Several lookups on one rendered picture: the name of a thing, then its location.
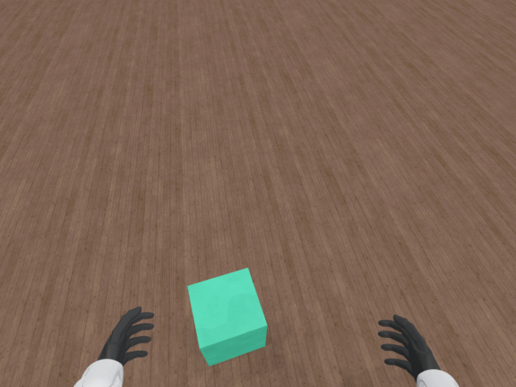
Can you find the left robot forearm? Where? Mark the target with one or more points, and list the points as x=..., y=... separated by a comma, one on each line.
x=102, y=373

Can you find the carton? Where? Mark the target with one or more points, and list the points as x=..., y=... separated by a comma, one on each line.
x=228, y=317

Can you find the left robot hand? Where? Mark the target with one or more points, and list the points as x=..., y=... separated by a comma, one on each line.
x=118, y=343

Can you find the right robot forearm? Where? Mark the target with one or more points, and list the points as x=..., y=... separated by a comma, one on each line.
x=435, y=378

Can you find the right robot hand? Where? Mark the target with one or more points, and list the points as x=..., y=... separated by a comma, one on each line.
x=419, y=355

